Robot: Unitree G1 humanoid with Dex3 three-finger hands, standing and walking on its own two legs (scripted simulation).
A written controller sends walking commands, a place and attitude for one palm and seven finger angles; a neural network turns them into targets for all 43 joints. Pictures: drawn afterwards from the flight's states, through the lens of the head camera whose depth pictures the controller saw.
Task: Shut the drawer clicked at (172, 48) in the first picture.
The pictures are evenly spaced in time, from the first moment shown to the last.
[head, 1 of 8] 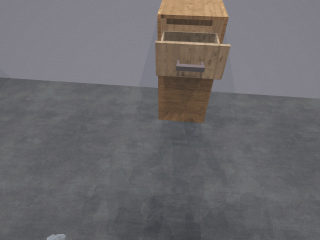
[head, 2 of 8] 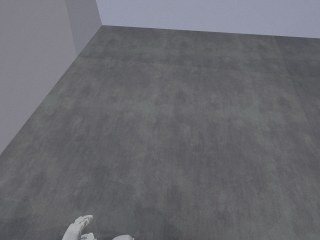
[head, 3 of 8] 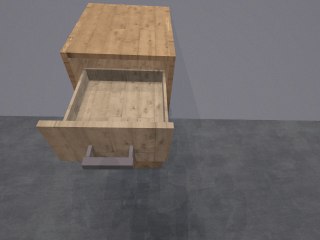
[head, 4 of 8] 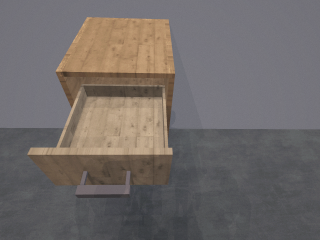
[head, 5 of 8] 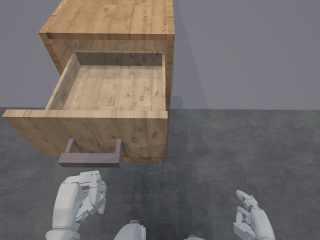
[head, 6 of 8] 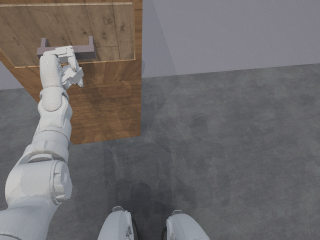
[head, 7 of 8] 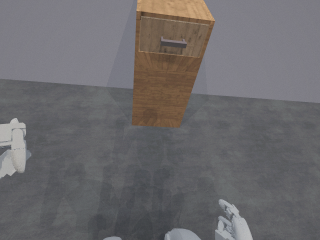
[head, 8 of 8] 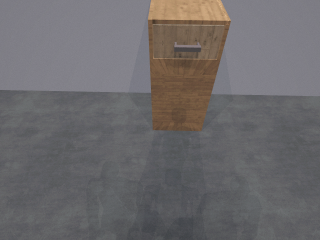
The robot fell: no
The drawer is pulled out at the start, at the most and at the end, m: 0.30 0.30 0.00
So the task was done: yes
